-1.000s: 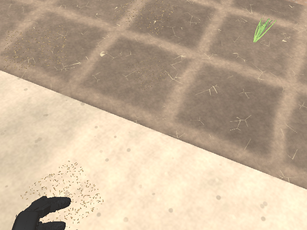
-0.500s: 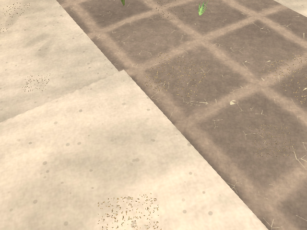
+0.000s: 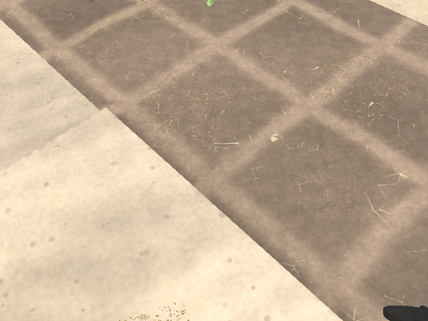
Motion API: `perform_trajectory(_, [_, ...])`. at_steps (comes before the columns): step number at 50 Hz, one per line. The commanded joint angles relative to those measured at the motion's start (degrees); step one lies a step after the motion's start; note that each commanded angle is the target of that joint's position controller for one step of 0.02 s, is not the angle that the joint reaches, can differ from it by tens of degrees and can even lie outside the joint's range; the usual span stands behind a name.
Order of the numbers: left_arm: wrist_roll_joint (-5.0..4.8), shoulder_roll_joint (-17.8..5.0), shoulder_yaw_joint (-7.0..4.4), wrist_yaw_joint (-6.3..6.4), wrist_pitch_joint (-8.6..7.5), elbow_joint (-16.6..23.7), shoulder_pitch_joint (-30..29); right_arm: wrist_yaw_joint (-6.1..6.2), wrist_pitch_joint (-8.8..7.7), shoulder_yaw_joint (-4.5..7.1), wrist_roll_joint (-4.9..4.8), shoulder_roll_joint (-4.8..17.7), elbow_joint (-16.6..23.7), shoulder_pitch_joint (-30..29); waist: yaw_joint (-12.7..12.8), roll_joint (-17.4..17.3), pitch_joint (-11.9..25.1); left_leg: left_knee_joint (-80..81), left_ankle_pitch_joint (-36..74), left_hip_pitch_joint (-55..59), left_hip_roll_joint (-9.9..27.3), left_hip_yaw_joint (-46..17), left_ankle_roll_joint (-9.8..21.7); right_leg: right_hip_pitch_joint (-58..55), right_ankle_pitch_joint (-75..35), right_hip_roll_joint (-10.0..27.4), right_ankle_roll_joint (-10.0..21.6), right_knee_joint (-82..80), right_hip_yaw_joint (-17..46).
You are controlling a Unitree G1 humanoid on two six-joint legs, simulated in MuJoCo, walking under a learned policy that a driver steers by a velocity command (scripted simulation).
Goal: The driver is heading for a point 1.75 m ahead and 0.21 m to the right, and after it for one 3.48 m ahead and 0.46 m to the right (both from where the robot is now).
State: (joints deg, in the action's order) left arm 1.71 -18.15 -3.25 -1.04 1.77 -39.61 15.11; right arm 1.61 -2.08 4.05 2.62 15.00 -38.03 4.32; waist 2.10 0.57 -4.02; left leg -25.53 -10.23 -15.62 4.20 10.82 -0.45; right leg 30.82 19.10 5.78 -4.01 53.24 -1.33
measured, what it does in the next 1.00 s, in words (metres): walks ahead: right foot, then left foot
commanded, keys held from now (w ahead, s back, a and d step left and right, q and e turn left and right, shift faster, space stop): e+shift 0.42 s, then q+shift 0.58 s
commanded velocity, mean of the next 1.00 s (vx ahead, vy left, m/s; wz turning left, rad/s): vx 0.01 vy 0.00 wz -0.21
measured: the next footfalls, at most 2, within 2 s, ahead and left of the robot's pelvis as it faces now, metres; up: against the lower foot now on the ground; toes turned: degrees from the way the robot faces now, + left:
right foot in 0.08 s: +0.09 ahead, -0.14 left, +0.00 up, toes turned -7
left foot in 0.52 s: +0.19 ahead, +0.07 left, +0.00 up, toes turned -27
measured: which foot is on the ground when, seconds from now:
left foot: down 0.00-0.08, up 0.10-0.50, down 0.52-1.00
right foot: up 0.00-0.06, down 0.08-0.66, up 0.68-1.00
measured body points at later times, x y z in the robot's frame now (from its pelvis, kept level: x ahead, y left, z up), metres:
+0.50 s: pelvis +0.09 -0.02 +0.00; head +0.11 -0.04 +0.45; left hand +0.37 +0.14 -0.06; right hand +0.10 -0.34 -0.10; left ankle +0.15 +0.09 -0.72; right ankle +0.05 -0.13 -0.74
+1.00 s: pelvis +0.13 -0.03 +0.01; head +0.16 -0.03 +0.46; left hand +0.35 +0.21 -0.07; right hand +0.21 -0.33 -0.09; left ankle +0.15 +0.09 -0.74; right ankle +0.09 -0.15 -0.72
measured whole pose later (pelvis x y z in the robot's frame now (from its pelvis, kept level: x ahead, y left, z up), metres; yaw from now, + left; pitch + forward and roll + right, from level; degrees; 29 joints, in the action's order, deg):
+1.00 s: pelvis +0.13 -0.03 +0.01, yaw -8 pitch +2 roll -1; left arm 1.2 -18.1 -1.3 1.2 -2.7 -37.4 8.7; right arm -3.4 -5.4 4.0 2.5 19.0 -40.0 13.9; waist -1.6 -0.8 -1.0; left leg -23.3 -11.6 -12.9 -6.8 -18.3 1.8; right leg 15.2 18.0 -2.0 -4.8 30.9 3.8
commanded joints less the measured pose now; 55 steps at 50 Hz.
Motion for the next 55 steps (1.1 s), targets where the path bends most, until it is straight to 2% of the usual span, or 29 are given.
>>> perform_trajectory(1, [1.72,0.1,0.89,-6.56,-4.5,2.3,7.9,1.22,-4.54,3.58,0.91,9.6,6.4,-5.9,1.7,-3.4,4.3,11.6,-9.7,-1.8,17.5,-8.4,9.8,-11.7,-4.4,0.7,3.4,-6.6,1.7])
perform_trajectory(4, [-0.09,-7.3,-3.21,-6.91,-7.08,3.9,7.8,2.1,-4.56,2.39,0.36,6.2,5.5,-3.8,2.4,-0.5,5.7,-1.4,-15.9,-3.0,13.4,-3.3,4.8,-22.6,-14.4,-3.8,9.1,-19.6,0.6])
perform_trajectory(5, [0.05,-14.2,-4.83,-5.37,-8.27,4.8,9.5,2.65,-4.37,1.7,-1.12,1.8,7.3,0.6,0.2,16.0,6.1,-20.4,-21.6,-8.2,3.6,4.5,-1.6,-26.0,-43.8,6.5,19.9,-30.4,18.4])
perform_trajectory(6, [-1.07,-20.1,-5.59,-4.67,-9.68,8.8,7.6,2.79,-5.56,0.67,-0.28,0.8,11.2,4.0,-3.8,18.6,14.2,-26.4,-31.8,-13.8,-5.9,-4.9,-3.9,-33.4,-42.4,14.3,31.7,-35.6,39.6])
perform_trajectory(7, [0.93,-14.2,-5.0,-3.21,-11.17,6.7,7.3,1.92,-5.48,2.05,-1.34,5.5,9.2,-0.1,-0.2,10.8,6.4,-29.9,-27.2,-19.4,-5.4,-13.1,-3.8,-29.4,-26.4,12.0,25.7,-36.7,36.6])
perform_trajectory(8, [0.19,-10.6,-4.22,-2.6,-11.57,6.0,6.1,2.32,-4.95,3.07,-1.67,8.4,9.1,-2.9,0.8,9.3,4.9,-35.1,-23.3,-22.1,-4.1,-14.5,-3.2,-27.8,-17.7,8.9,21.0,-35.7,30.7])
perform_trajectory(10, [-1.24,-6.9,-2.2,-2.21,-9.81,6.5,2.3,3.0,-4.65,2.67,0.59,7.7,8.1,-1.2,-1.5,5.8,6.7,-42.3,-20.2,-21.3,-2.9,-17.3,-2.4,-24.1,-18.7,8.4,20.0,-35.5,28.5])
perform_trajectory(11, [-0.71,-6.6,-1.8,-2.05,-8.85,7.2,0.2,2.87,-4.61,2.01,1.13,6.8,7.5,0.2,-3.4,2.7,6.2,-41.1,-17.5,-18.5,-2.2,-17.5,-2.4,-20.4,-19.9,7.6,19.5,-36.4,27.1])
perform_trajectory(15, [0.85,-7.0,-1.76,-2.36,-8.47,9.0,-2.6,1.79,-3.28,0.92,-0.39,6.1,4.5,5.1,-4.1,3.3,8.2,-26.7,-10.0,-12.5,-3.2,-15.5,-5.1,-20.0,-20.3,3.1,19.3,-35.6,24.7])
perform_trajectory(21, [0.49,-8.8,-2.95,-4.04,-8.19,9.9,-0.4,1.02,-2.72,-0.45,-1.1,7.4,3.7,5.0,-0.2,5.4,9.2,-14.3,-11.8,-10.6,-5.2,-15.0,-4.4,-23.5,-23.7,4.0,21.3,-29.9,34.7])
perform_trajectory(24, [-0.63,-8.1,-2.31,-3.73,-7.44,9.4,-2.8,-0.45,-2.87,-1.19,-1.7,7.4,1.6,6.8,-0.1,4.0,10.2,-8.4,-4.9,-7.6,-4.1,-12.2,-2.8,-22.9,-29.7,4.8,19.3,-25.7,32.4])
perform_trajectory(26, [-1.15,-4.4,0.0,-4.32,-6.19,8.2,-4.9,-2.57,-3.11,-2.1,-2.51,5.9,1.4,5.9,-1.8,2.5,10.0,-0.6,12.8,2.2,-2.9,-13.8,1.3,-15.3,-23.7,0.4,14.1,-24.3,29.4])
perform_trajectory(27, [-1.76,0.0,1.71,-4.51,-5.56,8.4,-4.3,-3.41,-3.69,-2.03,-2.76,7.5,2.1,6.7,-1.9,-2.9,12.9,1.7,29.8,7.9,3.7,-22.0,7.9,-12.4,-9.9,-6.7,6.1,-18.5,22.1])
perform_trajectory(28, [-1.19,1.8,2.15,-4.91,-5.15,6.9,3.1,-5.64,-4.43,-3.85,-3.58,6.4,3.8,-0.8,5.2,-6.6,13.1,2.7,32.2,6.2,10.8,-33.1,15.1,-12.3,6.6,-9.8,-2.3,-17.8,17.0])
perform_trajectory(29, [-2.03,-2.5,1.11,-4.2,-3.69,5.2,3.1,-7.28,-4.01,-3.92,-3.56,5.3,3.5,-2.7,5.3,0.4,10.8,0.1,22.8,0.7,7.1,-30.1,12.7,-17.7,2.3,-6.9,-4.5,-19.6,15.3])
perform_trajectory(31, [-2.01,-7.2,-0.38,-2.23,-2.41,6.4,-2.5,-8.54,-3.76,-0.82,-2.44,11.7,2.8,-0.7,2.7,-3.4,7.3,2.5,10.8,-3.0,1.1,-27.0,7.5,-18.2,-4.1,-8.4,-1.7,-20.9,11.4])
perform_trajectory(32, [-0.7,-9.0,-1.08,-0.64,-2.91,6.7,-3.5,-8.33,-4.11,0.28,-2.43,13.9,2.8,-0.4,2.5,-5.0,8.3,1.9,14.3,1.1,2.1,-29.1,8.4,-16.0,-4.5,-8.3,-0.7,-20.1,10.4])
perform_trajectory(36, [-0.78,-6.8,-0.36,3.88,-4.67,8.7,-11.0,-5.94,-5.52,2.36,-1.48,14.4,0.1,13.1,-4.8,-7.8,9.6,1.5,31.9,16.1,10.8,-42.4,20.5,-3.3,7.4,-7.9,-1.8,-9.1,7.4])
perform_trajectory(38, [0.78,-6.3,-0.25,5.08,-4.9,8.3,-11.2,-4.99,-6.56,2.26,-0.73,12.1,-0.8,16.1,-5.8,-7.7,9.0,3.4,38.4,15.7,13.1,-43.4,22.7,0.5,20.6,-6.9,-3.5,11.4,8.0])
perform_trajectory(40, [2.32,-5.2,0.05,5.24,-4.91,7.5,-9.2,-4.56,-6.78,1.12,-0.59,8.6,-0.1,11.4,-3.1,-5.0,7.6,4.0,37.8,12.0,9.7,-39.1,19.4,-0.2,17.0,-5.5,-3.3,15.0,8.4])
perform_trajectory(42, [2.79,-3.0,0.75,4.63,-4.64,7.9,-9.7,-3.9,-6.1,0.91,-1.3,8.9,0.1,8.7,-1.8,-3.6,7.4,5.4,34.4,11.1,5.0,-35.6,16.8,-2.8,12.9,-5.1,-3.7,3.2,5.9])
perform_trajectory(44, [1.54,-2.1,1.08,3.6,-4.33,7.6,-9.6,-3.93,-5.65,1.73,-1.18,11.4,0.4,9.2,-2.1,-5.9,8.3,5.5,33.4,12.3,2.2,-35.8,16.3,-6.6,10.0,-6.6,-4.4,-7.5,3.7])
perform_trajectory(47, [-0.45,-4.4,0.67,2.39,-4.72,5.3,-5.3,-4.62,-4.86,2.82,0.04,13.9,2.3,8.2,-2.6,-7.4,8.9,5.0,28.8,10.0,2.5,-40.1,16.9,-12.8,3.6,-9.4,-2.4,-17.5,3.1])
perform_trajectory(50, [-1.63,-6.6,-0.11,1.87,-5.65,4.1,-1.4,-5.14,-2.96,2.18,-0.03,13.7,3.0,5.0,-0.1,-6.2,8.4,3.2,19.0,3.4,1.4,-43.6,14.9,-23.6,-12.0,-9.7,2.5,-33.7,2.7])
perform_trajectory(51, [-1.67,-8.4,-0.78,1.85,-6.17,4.6,-1.1,-5.24,-2.39,1.04,0.27,11.5,2.1,6.8,-0.3,-5.5,9.0,1.8,11.4,-0.2,-0.5,-43.7,11.6,-28.9,-20.8,-5.7,6.9,-35.1,4.3])
perform_trajectory(52, [-1.8,-12.1,-1.94,2.3,-7.05,5.3,1.2,-4.99,-1.95,-0.41,0.08,7.8,2.0,10.4,-0.9,0.9,12.8,-4.4,-4.1,-6.1,-5.8,-38.7,6.2,-38.2,-38.8,4.3,16.4,-35.1,11.6])
perform_trajectory(53, [-1.29,-16.4,-2.9,2.68,-8.14,7.7,-0.8,-4.72,-2.73,-1.46,0.7,3.8,3.2,15.0,-4.2,11.5,15.6,-16.7,-24.3,-15.8,-13.9,-26.7,-1.4,-44.3,-57.8,22.1,33.1,-36.9,27.8])
perform_trajectory(54, [1.31,-13.0,-2.46,3.44,-8.41,7.1,-2.3,-4.4,-2.85,0.35,1.33,10.0,2.2,11.4,-2.0,3.6,8.7,-28.3,-25.0,-19.8,-8.6,-22.9,-3.6,-38.1,-47.4,23.1,30.5,-40.7,26.0])
perform_trajectory(55, [0.12,-9.3,-1.54,3.43,-8.68,7.7,-6.2,-3.37,-2.48,1.41,0.91,12.6,0.8,10.8,-3.2,3.3,6.6,-34.1,-21.0,-17.2,-7.3,-20.8,-4.0,-32.8,-37.4,17.5,24.6,-42.0,18.2])
Velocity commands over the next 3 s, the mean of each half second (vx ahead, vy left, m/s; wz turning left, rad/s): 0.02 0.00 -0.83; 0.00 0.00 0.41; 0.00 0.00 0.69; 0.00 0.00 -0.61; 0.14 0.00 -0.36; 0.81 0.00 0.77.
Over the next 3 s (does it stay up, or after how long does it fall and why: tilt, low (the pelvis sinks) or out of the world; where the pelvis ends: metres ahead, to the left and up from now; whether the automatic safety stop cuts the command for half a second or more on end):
stays up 0.55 -0.02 0.00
